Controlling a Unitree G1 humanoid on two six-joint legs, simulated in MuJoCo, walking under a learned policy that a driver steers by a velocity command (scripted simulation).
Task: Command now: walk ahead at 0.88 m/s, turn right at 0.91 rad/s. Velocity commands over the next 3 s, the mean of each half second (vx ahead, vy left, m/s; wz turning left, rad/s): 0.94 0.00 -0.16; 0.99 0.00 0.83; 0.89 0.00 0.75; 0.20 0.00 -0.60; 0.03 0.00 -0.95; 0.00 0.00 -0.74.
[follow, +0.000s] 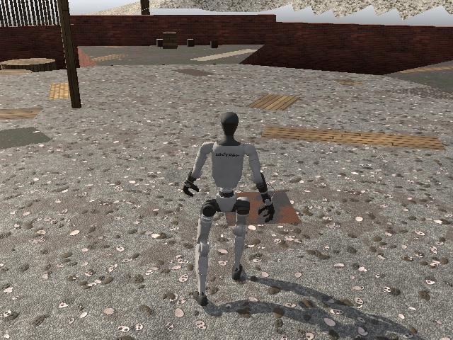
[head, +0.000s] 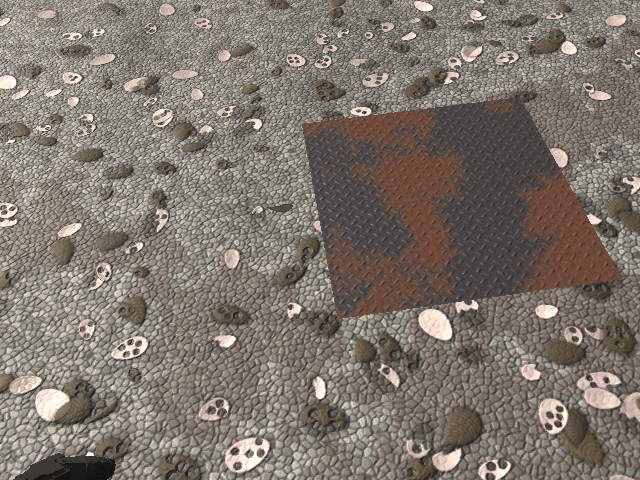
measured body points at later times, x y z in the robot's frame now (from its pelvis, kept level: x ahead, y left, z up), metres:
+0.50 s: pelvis +0.44 -0.08 +0.01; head +0.46 -0.09 +0.45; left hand +0.46 +0.20 -0.12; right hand +0.55 -0.35 -0.11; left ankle +0.56 -0.06 -0.70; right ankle +0.14 -0.10 -0.58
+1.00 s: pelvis +0.91 -0.13 +0.03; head +0.94 -0.12 +0.48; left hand +0.95 +0.18 -0.06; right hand +1.09 -0.39 -0.08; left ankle +0.75 -0.08 -0.58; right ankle +0.98 -0.25 -0.70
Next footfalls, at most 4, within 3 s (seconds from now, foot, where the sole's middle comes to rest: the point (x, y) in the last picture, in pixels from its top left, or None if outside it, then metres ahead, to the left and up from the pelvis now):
0.46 left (372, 412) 0.60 -0.07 -0.73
0.86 right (425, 250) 1.02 -0.24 -0.73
1.32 left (282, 183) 1.29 0.12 -0.73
1.72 right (239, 110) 1.62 0.26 -0.73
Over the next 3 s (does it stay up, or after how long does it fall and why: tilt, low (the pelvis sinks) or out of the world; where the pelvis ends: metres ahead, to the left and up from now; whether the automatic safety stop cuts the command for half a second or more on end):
stays up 1.53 0.27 0.04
